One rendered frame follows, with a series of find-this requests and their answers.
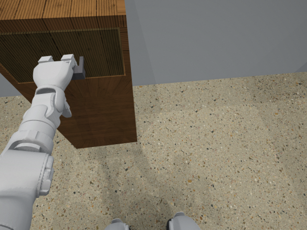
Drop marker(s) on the cabinet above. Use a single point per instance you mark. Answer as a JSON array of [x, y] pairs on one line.
[[102, 108]]

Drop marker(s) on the robot right thigh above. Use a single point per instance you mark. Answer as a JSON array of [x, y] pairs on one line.
[[183, 223]]

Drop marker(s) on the handle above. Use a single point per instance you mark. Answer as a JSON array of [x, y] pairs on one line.
[[78, 71]]

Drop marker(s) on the robot left upper arm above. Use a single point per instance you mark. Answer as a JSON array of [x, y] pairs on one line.
[[24, 176]]

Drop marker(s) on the left robot forearm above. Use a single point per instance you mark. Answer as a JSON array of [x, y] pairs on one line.
[[40, 121]]

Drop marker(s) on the robot right shin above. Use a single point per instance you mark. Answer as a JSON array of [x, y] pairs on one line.
[[179, 214]]

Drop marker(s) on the drawer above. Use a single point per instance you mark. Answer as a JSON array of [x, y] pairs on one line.
[[100, 47]]

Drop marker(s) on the left robot hand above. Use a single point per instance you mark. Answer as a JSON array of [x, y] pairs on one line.
[[56, 73]]

